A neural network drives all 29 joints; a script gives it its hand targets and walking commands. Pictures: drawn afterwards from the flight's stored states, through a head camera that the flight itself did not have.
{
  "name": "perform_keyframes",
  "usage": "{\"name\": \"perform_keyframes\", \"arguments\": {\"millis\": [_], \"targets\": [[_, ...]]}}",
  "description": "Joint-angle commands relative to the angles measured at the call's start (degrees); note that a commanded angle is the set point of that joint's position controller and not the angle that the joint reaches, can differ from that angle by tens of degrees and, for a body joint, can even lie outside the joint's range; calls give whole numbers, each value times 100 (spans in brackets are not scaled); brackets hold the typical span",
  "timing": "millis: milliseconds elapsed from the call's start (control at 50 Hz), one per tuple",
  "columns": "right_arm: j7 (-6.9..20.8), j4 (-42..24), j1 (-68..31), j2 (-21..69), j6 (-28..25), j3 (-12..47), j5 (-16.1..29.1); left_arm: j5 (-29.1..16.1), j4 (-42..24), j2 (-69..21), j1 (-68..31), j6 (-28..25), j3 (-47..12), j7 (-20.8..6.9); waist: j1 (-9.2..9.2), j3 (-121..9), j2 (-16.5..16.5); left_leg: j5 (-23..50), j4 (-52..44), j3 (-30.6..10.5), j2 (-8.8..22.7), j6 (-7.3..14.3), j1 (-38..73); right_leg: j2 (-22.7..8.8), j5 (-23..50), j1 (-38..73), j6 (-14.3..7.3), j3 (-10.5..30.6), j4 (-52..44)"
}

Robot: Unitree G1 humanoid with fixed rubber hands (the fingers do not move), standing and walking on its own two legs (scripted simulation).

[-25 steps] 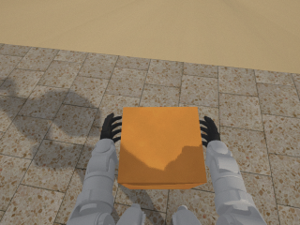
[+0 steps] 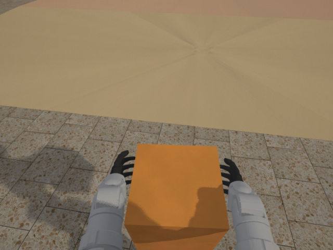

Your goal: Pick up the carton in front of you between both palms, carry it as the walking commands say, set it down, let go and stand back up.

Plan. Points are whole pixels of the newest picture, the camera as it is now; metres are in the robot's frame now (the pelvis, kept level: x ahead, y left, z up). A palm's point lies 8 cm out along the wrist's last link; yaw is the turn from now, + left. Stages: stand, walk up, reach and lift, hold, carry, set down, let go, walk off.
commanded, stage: reach and lift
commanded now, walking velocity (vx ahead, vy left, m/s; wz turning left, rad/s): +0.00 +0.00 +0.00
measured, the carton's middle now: (175, 200) +0.28 +0.00 -0.06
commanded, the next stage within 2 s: hold in 0.94 s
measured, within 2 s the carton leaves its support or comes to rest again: neither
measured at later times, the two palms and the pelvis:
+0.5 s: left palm (118, 176) +0.29 +0.15 +0.04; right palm (236, 184) +0.29 -0.15 +0.03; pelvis -0.01 +0.00 +0.00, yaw +0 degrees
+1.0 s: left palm (116, 173) +0.29 +0.15 +0.05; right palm (237, 181) +0.28 -0.15 +0.04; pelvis +0.00 +0.00 +0.01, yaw +0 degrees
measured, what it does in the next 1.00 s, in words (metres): stands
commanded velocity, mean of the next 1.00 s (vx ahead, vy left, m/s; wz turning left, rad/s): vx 0.00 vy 0.00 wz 0.00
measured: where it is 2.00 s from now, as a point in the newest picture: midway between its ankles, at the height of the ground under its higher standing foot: outside the picture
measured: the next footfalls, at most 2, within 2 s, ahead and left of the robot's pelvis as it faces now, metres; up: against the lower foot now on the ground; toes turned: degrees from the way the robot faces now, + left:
right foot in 2.00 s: +0.13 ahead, -0.10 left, +0.00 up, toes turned -8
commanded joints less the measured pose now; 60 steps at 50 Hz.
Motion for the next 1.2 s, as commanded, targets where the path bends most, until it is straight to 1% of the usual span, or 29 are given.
{"name": "perform_keyframes", "arguments": {"millis": [0, 40, 100, 200, 320, 620, 760, 900, 940, 1000, 1040, 1100, 1140, 1180], "targets": [[1618, -123, -3342, 5321, -145, 2821, 1183, -982, 591, -5633, -2447, 189, -2754, -1543, 28, -428, 49, 304, -530, 408, -182, 5, 60, 266, 145, 224, -100, -467, -445], [1663, -163, -3658, 5422, -174, 2853, 1219, -1019, 559, -5748, -2758, 160, -2784, -1586, 21, -559, 53, 187, -489, 408, -172, 23, 93, 256, 31, 238, -109, -472, -412], [1694, -246, -3989, 5559, -202, 2945, 1285, -1074, 456, -5851, -3101, 130, -2862, -1621, 20, -876, 34, 282, -407, 414, -175, 26, 207, 254, 115, 326, -97, -469, -353], [1683, -188, -4091, 5634, -180, 2953, 1278, -1058, 449, -5818, -3251, 142, -2888, -1640, 8, -1030, -7, 264, -409, 451, -203, 21, 280, 246, 143, 420, -65, -469, -370], [1650, -215, -3908, 5598, -103, 2930, 1241, -1028, 390, -5696, -3123, 195, -2885, -1643, 1, -1050, -32, 512, -487, 479, -238, 15, 400, 237, 440, 574, -24, -470, -453], [1589, -851, -3262, 5469, 118, 3195, 1410, -1196, -185, -5580, -2470, 395, -3129, -1605, 3, -1108, -27, 1468, -627, 433, -279, -42, 781, 283, 1399, 999, 29, -424, -612], [1592, -1050, -3112, 5408, 220, 3242, 1454, -1259, -399, -5562, -2320, 507, -3205, -1581, 6, -1028, 7, 1642, -691, 406, -281, -64, 905, 304, 1510, 1052, 25, -418, -666], [1612, -1138, -3174, 5372, 306, 3240, 1466, -1288, -488, -5573, -2369, 600, -3218, -1579, 4, -942, 22, 1551, -726, 398, -272, -74, 932, 315, 1353, 1028, 12, -429, -695], [1618, -1267, -3227, 5402, 336, 3360, 1534, -1359, -613, -5621, -2411, 631, -3331, -1575, 5, -1018, 24, 1608, -731, 391, -272, -77, 1000, 321, 1391, 1066, 15, -428, -706], [1601, -1630, -3243, 5427, 464, 3642, 1707, -1532, -965, -5653, -2400, 757, -3595, -1548, 15, -1223, 13, 1893, -750, 364, -269, -83, 1180, 327, 1651, 1221, 30, -408, -743], [1572, -1641, -3144, 5307, 598, 3595, 1680, -1499, -989, -5532, -2304, 889, -3533, -1518, 26, -1052, 7, 1773, -813, 374, -261, -79, 1149, 318, 1542, 1219, 22, -406, -800], [1565, -1364, -3071, 5127, 726, 3287, 1499, -1317, -746, -5339, -2270, 1019, -3236, -1513, 24, -512, 10, 1131, -925, 429, -246, -67, 923, 298, 939, 1037, -8, -435, -897], [1592, -1267, -3190, 5151, 737, 3194, 1455, -1286, -654, -5357, -2407, 1031, -3164, -1546, 11, -381, 11, 845, -940, 454, -238, -54, 846, 285, 677, 962, -20, -452, -916], [1625, -1251, -3378, 5241, 720, 3192, 1471, -1306, -637, -5432, -2607, 1013, -3165, -1587, 8, -449, 10, 762, -914, 460, -232, -41, 839, 276, 605, 954, -22, -459, -894]]}}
